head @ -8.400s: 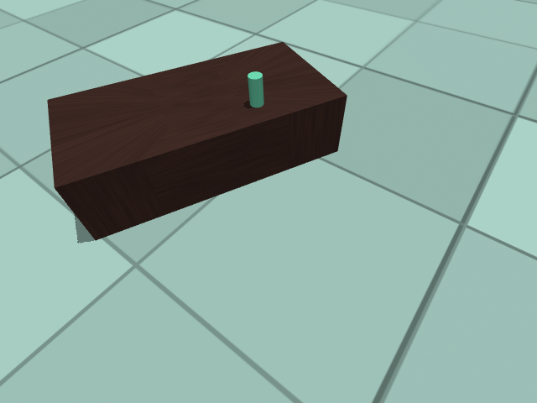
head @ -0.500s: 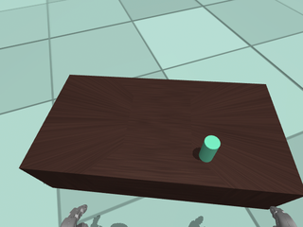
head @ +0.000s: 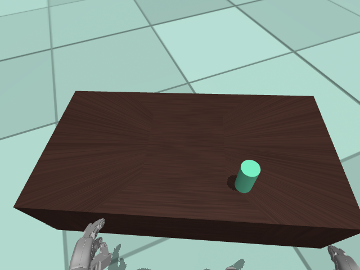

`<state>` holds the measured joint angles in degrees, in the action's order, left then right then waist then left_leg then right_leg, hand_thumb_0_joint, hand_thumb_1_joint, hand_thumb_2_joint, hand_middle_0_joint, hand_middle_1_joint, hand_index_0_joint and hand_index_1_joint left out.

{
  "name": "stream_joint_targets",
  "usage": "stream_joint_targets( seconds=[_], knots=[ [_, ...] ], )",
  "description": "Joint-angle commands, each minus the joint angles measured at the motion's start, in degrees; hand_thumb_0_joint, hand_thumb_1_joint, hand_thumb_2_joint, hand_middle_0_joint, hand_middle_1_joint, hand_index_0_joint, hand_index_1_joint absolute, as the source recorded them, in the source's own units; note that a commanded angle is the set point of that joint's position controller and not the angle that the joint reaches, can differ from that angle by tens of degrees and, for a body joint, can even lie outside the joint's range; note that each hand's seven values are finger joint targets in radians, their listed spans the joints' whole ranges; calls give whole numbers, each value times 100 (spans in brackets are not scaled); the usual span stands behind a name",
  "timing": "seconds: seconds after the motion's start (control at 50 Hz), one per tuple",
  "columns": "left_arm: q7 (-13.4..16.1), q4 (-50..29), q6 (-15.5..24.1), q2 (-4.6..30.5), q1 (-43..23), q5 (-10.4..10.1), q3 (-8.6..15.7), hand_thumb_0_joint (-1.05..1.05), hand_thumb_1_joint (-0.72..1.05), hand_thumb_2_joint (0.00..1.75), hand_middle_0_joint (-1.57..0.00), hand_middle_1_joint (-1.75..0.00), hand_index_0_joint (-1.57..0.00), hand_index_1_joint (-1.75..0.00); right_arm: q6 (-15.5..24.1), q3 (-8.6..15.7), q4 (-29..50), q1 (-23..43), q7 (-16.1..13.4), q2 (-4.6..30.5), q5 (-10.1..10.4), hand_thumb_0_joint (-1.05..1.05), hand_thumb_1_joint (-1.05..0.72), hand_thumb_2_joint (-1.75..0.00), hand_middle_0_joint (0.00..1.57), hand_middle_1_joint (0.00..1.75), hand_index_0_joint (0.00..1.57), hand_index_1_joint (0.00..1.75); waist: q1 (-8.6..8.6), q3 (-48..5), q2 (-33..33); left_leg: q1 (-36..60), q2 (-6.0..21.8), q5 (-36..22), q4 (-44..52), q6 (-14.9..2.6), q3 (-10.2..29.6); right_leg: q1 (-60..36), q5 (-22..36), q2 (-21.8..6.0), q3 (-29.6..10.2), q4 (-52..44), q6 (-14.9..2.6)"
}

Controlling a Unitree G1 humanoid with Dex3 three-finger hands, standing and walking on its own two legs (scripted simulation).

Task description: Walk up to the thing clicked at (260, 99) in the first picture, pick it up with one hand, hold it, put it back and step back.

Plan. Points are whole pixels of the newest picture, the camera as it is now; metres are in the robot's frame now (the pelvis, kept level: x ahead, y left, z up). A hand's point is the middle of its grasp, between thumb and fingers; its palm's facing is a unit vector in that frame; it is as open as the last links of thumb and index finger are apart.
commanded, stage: go down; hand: right
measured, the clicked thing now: (246, 177) +0.48 -0.19 -0.31
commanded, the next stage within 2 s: none
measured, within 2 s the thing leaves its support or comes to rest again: neither
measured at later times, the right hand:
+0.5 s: hand out of the picture +0.14 -0.27 -0.11, palm faces +0.07 +0.94 -0.33, open 17.5 cm
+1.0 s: hand out of the picture +0.13 -0.27 -0.10, palm faces +0.09 +0.94 -0.32, open 17.4 cm
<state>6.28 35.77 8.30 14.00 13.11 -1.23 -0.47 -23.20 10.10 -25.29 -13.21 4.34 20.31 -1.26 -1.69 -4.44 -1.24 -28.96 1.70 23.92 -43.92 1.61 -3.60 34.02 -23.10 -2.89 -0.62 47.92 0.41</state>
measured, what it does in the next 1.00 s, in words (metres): stands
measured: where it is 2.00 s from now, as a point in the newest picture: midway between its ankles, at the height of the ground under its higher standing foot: outside the picture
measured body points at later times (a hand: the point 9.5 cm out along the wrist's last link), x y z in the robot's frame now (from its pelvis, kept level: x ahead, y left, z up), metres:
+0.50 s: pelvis +0.00 +0.00 -0.02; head +0.04 -0.01 +0.43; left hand +0.15 +0.26 -0.09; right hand +0.14 -0.32 -0.08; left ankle -0.02 +0.14 -0.70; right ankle +0.01 -0.12 -0.70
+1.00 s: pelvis -0.01 +0.00 -0.02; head +0.02 -0.01 +0.43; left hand +0.14 +0.25 -0.09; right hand +0.12 -0.32 -0.08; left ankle -0.02 +0.14 -0.70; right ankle +0.01 -0.12 -0.70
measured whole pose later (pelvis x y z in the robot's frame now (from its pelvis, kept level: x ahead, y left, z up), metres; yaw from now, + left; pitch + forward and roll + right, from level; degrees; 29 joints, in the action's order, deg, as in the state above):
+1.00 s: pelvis -0.01 +0.00 -0.02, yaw -1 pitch +10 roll +3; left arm 11.1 34.1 14.5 13.5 15.2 -0.8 -1.6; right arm -29.2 12.2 -10.3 -20.7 5.7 21.8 1.1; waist -1.9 -7.4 -2.0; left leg -35.2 1.4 26.6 -51.6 1.4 -5.0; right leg 41.3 -25.7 -3.2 -2.6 56.5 0.6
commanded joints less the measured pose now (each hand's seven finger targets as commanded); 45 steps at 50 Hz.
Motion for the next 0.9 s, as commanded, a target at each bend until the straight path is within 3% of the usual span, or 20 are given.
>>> stream_joint_targets(
  seconds=[0.0, 0.02, 0.12, 0.2, 0.24, 0.3, 0.34, 0.4, 0.46, 0.48, 0.52, 0.82, 0.88],
  knots=[
    [128, -727, 337, 862, -59, 2, 316, 0, 91, 90, -19, -30, -19, -30, -27, 455, 1115, -48, -102, 1191, -29, 0, 61, -3, 4, 6, 4, 6, -10, -1046, -338, 44, -234, -1618, 332, -154, -76, -891, 1800, 170, -52, -400, -85],
    [144, -795, 357, 873, -49, -7, 312, 0, 91, 89, -19, -30, -19, -30, -37, 468, 1369, 123, -106, 1242, -16, 0, 58, -3, 4, 5, 4, 5, -27, -1097, -319, -10, -250, -1594, 280, -153, -79, -902, 1812, 150, -76, -388, -78],
    [211, -809, 449, 852, 19, -1, 311, 0, 90, 90, -19, -30, -19, -30, -164, 531, 1588, -219, -95, 1253, 13, 0, 57, -2, 5, 5, 5, 5, -53, -1184, -309, -31, -238, -1753, 161, -132, -95, -777, 1971, 163, -100, -192, -90],
    [261, -879, 508, 835, -26, -4, 287, 0, 91, 89, -20, -30, -19, -30, -220, 569, 1918, -228, -73, 1291, 42, 0, 56, -2, 5, 5, 5, 5, 4, -1082, -532, -201, -251, -1423, 111, -164, -126, -657, 1715, 147, -151, -235, -52],
    [299, -842, 540, 851, 26, 0, 304, 0, 90, 90, -19, -30, -19, -30, -285, 580, 1674, -506, -71, 1227, 52, 0, 58, -3, 4, 5, 4, 5, -48, -1066, -340, -186, -256, -1425, 105, -152, -142, -578, 1637, 154, -145, -165, -86],
    [334, -864, 581, 849, 42, 6, 300, 0, 90, 89, -20, -30, -19, -30, -319, 655, 1948, -457, -78, 1346, 54, 0, 56, -3, 4, 5, 4, 5, 15, -1090, -498, -229, -247, -1466, 48, -162, -131, -529, 1704, 165, -131, -125, -60],
    [354, -941, 610, 821, 8, 9, 282, 0, 91, 89, -19, -30, -20, -30, -342, 550, 2045, -503, -58, 1223, 58, 0, 56, -3, 4, 5, 4, 5, -14, -1068, -428, -301, -259, -1359, 26, -163, -137, -513, 1592, 153, -151, -122, -61],
    [386, -932, 665, 797, 19, 18, 267, 0, 91, 89, -20, -30, -20, -30, -389, 652, 2101, -556, -77, 1274, 84, 0, 56, -4, 4, 5, 4, 5, 3, -1103, -377, -298, -253, -1238, 41, -156, -137, -414, 1369, 162, -152, -78, -93],
    [412, -924, 708, 837, 22, 24, 285, 0, 90, 89, -20, -30, -20, -30, -416, 592, 2151, -624, -45, 1232, 89, 0, 58, -4, 4, 5, 4, 5, -5, -1054, -501, -412, -257, -1191, -28, -174, -151, -404, 1420, 152, -172, -102, -63],
    [427, -921, 716, 840, 29, 26, 282, 0, 91, 89, -20, -30, -20, -30, -405, 729, 2179, -570, -57, 1362, 94, 0, 58, -3, 4, 5, 4, 5, 3, -1014, -510, -414, -261, -1124, -3, -176, -150, -370, 1319, 155, -163, -91, -70],
    [446, -1028, 762, 798, -50, 18, 249, 0, 91, 89, -20, -30, -20, -30, -402, 640, 2333, -537, -50, 1263, 113, 0, 56, -3, 5, 5, 5, 5, -2, -1043, -411, -385, -268, -1029, 28, -164, -166, -333, 1180, 158, -173, -123, -76],
    [547, -972, 894, 815, -36, 44, 239, 0, 90, 89, -20, -30, -20, -30, -413, 728, 2380, -632, 16, 1311, 144, 0, 53, -4, 4, 5, 5, 5, 5, -1012, -519, -485, -271, -949, -56, -179, -175, -313, 1130, 151, -201, -95, -56],
    [552, -982, 911, 816, -56, 46, 237, 0, 90, 89, -20, -30, -20, -30, -400, 729, 2385, -649, 39, 1333, 151, 0, 52, -4, 5, 5, 5, 5, 25, -953, -502, -551, -286, -715, -51, -190, -201, -222, 888, 142, -234, -156, -51]
  ],
)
